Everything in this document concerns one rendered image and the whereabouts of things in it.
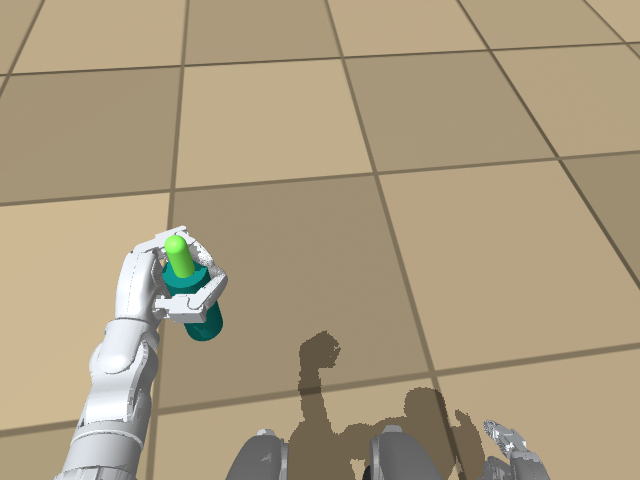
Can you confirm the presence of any right robot hand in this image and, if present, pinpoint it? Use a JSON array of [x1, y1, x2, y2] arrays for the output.
[[477, 420, 550, 480]]

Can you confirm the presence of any bottle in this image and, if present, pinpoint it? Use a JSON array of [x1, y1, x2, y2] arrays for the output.
[[162, 235, 223, 341]]

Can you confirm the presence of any left robot hand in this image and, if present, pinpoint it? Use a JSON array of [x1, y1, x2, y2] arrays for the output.
[[115, 225, 228, 330]]

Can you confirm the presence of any left robot arm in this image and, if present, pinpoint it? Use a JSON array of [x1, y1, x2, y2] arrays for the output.
[[53, 318, 160, 480]]

